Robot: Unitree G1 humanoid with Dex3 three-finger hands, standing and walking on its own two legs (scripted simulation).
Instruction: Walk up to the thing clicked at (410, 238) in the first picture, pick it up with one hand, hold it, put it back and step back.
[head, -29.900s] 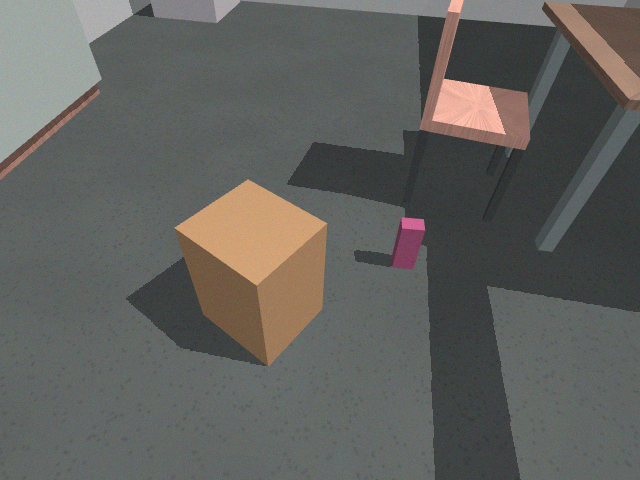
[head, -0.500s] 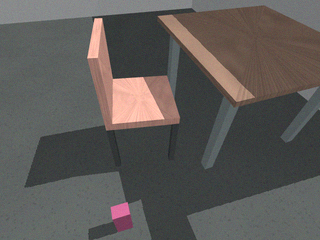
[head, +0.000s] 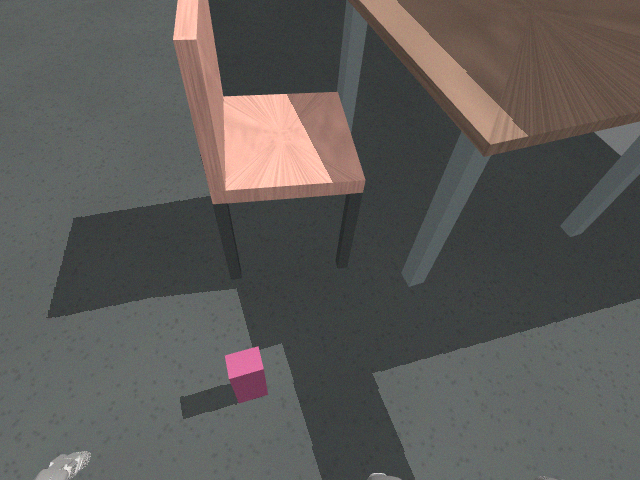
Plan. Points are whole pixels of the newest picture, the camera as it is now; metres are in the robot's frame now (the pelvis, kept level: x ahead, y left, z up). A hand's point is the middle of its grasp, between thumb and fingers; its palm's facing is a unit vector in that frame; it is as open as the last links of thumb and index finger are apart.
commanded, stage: step back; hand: left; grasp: from the side
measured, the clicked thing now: (248, 376) +0.45 +0.14 -0.64
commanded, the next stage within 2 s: none
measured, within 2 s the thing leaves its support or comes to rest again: neither
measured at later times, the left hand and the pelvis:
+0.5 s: hand out of the picture +0.02 +0.25 -0.13, palm faces -0.09 -0.91 -0.39, open 7.4 cm; pelvis -0.10 -0.01 +0.00, yaw -4 degrees
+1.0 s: hand out of the picture -0.13 +0.29 -0.14, palm faces -0.06 -0.92 -0.38, open 7.4 cm; pelvis -0.24 +0.02 +0.01, yaw -4 degrees
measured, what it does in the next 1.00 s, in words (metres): walks backwards: right foot, then left foot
